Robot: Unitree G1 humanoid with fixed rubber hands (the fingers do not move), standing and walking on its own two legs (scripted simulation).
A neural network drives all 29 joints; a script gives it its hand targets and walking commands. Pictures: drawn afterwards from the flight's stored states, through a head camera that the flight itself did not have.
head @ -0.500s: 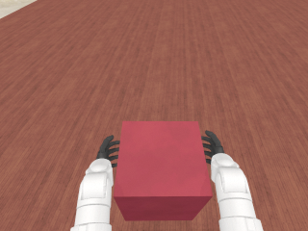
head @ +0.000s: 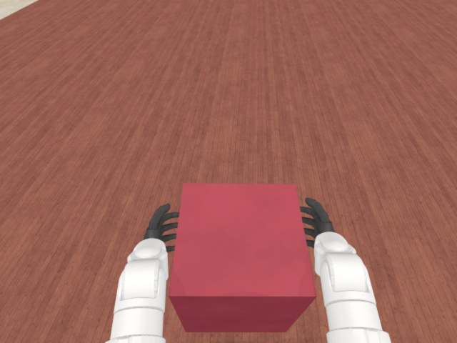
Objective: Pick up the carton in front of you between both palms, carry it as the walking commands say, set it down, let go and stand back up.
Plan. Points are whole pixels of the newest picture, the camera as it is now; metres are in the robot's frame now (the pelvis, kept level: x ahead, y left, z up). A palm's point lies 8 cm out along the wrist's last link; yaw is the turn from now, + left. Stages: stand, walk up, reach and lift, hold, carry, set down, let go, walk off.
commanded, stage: hold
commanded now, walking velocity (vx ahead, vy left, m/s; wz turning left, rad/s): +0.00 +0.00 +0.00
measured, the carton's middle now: (237, 262) +0.28 +0.00 -0.05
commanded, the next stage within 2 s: set down in 0.24 s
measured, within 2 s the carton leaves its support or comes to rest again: neither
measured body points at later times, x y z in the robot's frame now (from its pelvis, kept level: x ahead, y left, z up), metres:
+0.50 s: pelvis -0.04 +0.01 -0.02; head -0.08 +0.01 +0.43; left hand +0.29 +0.16 +0.03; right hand +0.30 -0.14 +0.03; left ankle +0.02 +0.10 -0.74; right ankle +0.04 -0.09 -0.74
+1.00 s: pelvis -0.04 +0.01 -0.11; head +0.16 +0.02 +0.30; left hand +0.35 +0.16 -0.20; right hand +0.35 -0.14 -0.19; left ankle +0.02 +0.10 -0.74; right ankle +0.04 -0.09 -0.74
